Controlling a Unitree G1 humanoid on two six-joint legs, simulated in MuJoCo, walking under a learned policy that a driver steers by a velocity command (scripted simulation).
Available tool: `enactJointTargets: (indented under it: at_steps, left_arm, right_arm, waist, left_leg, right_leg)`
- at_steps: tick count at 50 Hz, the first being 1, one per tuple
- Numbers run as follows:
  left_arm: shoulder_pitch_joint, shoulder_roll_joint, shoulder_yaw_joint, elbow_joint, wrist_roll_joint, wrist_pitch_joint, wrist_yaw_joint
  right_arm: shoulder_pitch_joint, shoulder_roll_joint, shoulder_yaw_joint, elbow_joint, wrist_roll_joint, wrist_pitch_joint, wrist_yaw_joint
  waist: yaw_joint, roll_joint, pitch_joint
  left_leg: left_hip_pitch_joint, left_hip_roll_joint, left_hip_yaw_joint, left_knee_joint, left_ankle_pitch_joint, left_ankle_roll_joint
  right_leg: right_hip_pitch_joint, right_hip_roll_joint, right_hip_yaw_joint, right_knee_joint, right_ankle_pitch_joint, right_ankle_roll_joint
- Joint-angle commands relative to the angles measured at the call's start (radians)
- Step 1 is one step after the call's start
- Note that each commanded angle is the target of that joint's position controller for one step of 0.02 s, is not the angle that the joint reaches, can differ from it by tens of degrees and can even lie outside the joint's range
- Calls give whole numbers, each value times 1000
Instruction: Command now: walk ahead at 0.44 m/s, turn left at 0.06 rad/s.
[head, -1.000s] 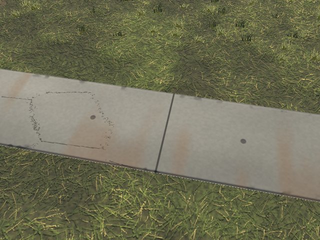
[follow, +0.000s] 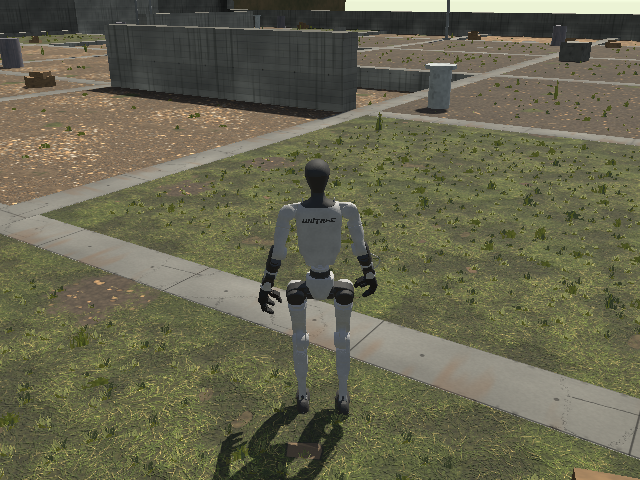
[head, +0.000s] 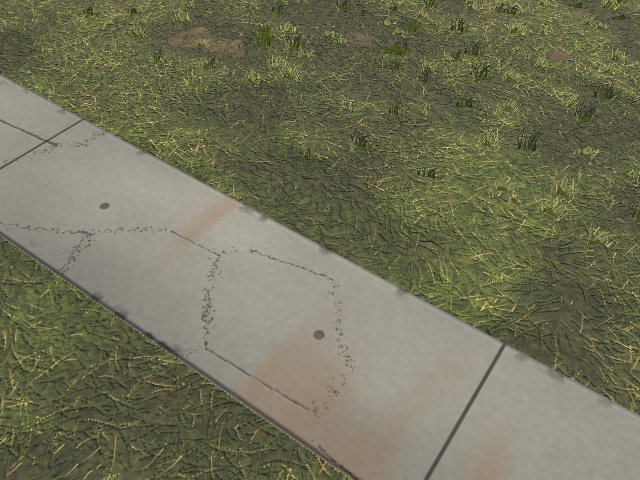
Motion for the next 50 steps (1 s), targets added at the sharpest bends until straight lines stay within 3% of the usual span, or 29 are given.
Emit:
enactJointTargets:
  at_steps: [1,3,6,12,16,18,19,20,21,22,23,24,25,26,27,29,32,34,38,43,45,47,48,49,50]
  left_arm:
    - [-122,117,25,-119,11,-28,-12]
    - [-99,101,23,-93,10,-25,-25]
    - [-135,69,18,-91,14,-13,-31]
    - [-303,31,1,-154,16,-2,-39]
    - [-390,26,-10,-201,18,-1,-50]
    - [-337,42,-3,-193,19,-2,-43]
    - [-264,58,5,-175,21,-4,-38]
    - [-143,81,18,-139,24,-9,-33]
    - [5,121,39,-93,35,-15,-23]
    - [94,236,73,-87,42,-12,-5]
    - [59,280,85,-102,11,-4,-6]
    - [21,250,84,-94,-11,4,-2]
    - [-29,201,71,-93,-13,5,5]
    - [-67,157,59,-93,-9,3,7]
    - [-95,136,52,-93,-14,-2,10]
    - [-104,123,46,-97,-16,-18,7]
    - [-67,152,54,-86,-17,-30,7]
    - [-24,154,56,-79,-19,-28,8]
    - [55,159,60,-68,-19,-24,14]
    - [118,150,52,-53,-5,-26,29]
    - [90,158,51,-54,-2,-31,37]
    - [55,177,51,-53,0,-37,35]
    - [46,170,47,-50,-3,-41,28]
    - [58,106,27,-78,-8,-49,22]
    - [208,51,20,-75,-35,-43,19]
  right_arm:
    - [168,-179,-51,6,11,-8,-6]
    - [116,-134,-40,-5,13,-21,-6]
    - [158,-121,-39,26,13,-39,-10]
    - [180,-102,-32,64,12,-46,-12]
    - [214,-131,-37,97,13,-46,-22]
    - [203,-158,-41,104,10,-41,-29]
    - [197,-173,-45,106,6,-34,-33]
    - [194,-187,-50,103,4,-24,-36]
    - [190,-190,-49,93,6,-20,-37]
    - [226,-114,-30,43,19,-27,-26]
    - [220,-104,-33,-3,27,-35,-13]
    - [99,-146,-41,-23,10,-41,-9]
    - [64,-132,-33,-42,18,-54,-5]
    - [64,-123,-32,-37,14,-55,-6]
    - [71,-118,-32,-39,-1,-39,-6]
    - [105,-101,-29,-37,-20,-1,-1]
    - [33,-89,-28,-74,-20,21,5]
    - [-64,-93,-29,-108,-18,22,6]
    - [-195,-90,-24,-153,-10,17,13]
    - [-303,-86,-12,-197,-3,0,23]
    - [-252,-101,-16,-189,-2,-7,21]
    - [-85,-142,-36,-135,1,-16,5]
    - [48,-167,-48,-100,-3,-27,-7]
    - [207,-233,-62,-92,-23,-34,-25]
    - [220,-317,-89,-69,-25,-20,-21]
  waist:
    - [-70,118,140]
    - [-34,116,120]
    - [-40,103,101]
    - [-59,107,134]
    - [-74,101,151]
    - [-41,117,102]
    - [-8,126,50]
    - [41,125,-23]
    - [108,92,-106]
    - [110,-80,-225]
    - [66,-206,-327]
    - [81,-51,-211]
    - [51,-12,-77]
    - [8,49,0]
    - [-28,49,37]
    - [-59,22,21]
    - [-50,2,46]
    - [-18,-11,73]
    - [39,-28,66]
    - [78,-42,72]
    - [43,-53,68]
    - [-33,-50,3]
    - [-101,-13,-72]
    - [-152,82,-211]
    - [-76,329,-281]
  left_leg:
    - [275,358,-543,-332,-457,173]
    - [254,280,-365,-356,-222,132]
    - [255,240,-189,-344,129,116]
    - [219,218,6,-335,379,98]
    - [275,254,66,-292,543,79]
    - [334,264,103,-156,876,61]
    - [353,266,121,-27,1016,53]
    - [331,263,135,152,1038,46]
    - [195,241,153,388,869,28]
    - [-107,159,167,749,365,-6]
    - [-394,-38,23,1017,-310,-34]
    - [-497,42,-101,1027,-211,-20]
    - [-496,85,-85,949,-122,-17]
    - [-442,118,-80,852,-93,-21]
    - [-385,134,-82,797,-98,-34]
    - [-311,140,-70,732,-100,-59]
    - [-359,142,-43,612,-15,-93]
    - [-419,142,-38,508,74,-109]
    - [-464,111,-44,341,201,-113]
    - [-426,69,-26,176,213,-77]
    - [-306,51,-31,105,174,-42]
    - [-76,-5,-7,49,88,-1]
    - [112,25,-26,2,112,28]
    - [343,251,-274,-6,-39,83]
    - [520,465,-746,-119,-72,223]
  right_leg:
    - [-535,-53,43,306,-10,-28]
    - [-484,-80,30,319,93,0]
    - [-488,-64,41,373,191,30]
    - [-465,-56,-12,183,348,49]
    - [-366,-37,-95,-5,342,-7]
    - [-270,17,-138,-35,268,-53]
    - [-191,52,-153,-40,219,-77]
    - [-53,86,-151,-76,198,-101]
    - [176,73,-93,-128,203,-138]
    - [460,-191,279,-151,100,-235]
    - [609,-385,801,-321,185,-370]
    - [540,-330,669,-342,174,-329]
    - [381,-307,533,-363,243,-295]
    - [245,-257,447,-387,339,-253]
    - [146,-210,380,-403,416,-232]
    - [70,-163,311,-425,501,-225]
    - [32,-123,275,-460,478,-218]
    - [55,-109,286,-473,447,-198]
    - [163,-100,310,-433,502,-160]
    - [277,-133,330,-371,653,-146]
    - [277,-154,337,-343,716,-118]
    - [266,-128,306,-184,939,-84]
    - [211,-79,257,-4,911,-63]
    - [66,-28,209,270,608,-44]
    - [-232,154,106,550,-105,-3]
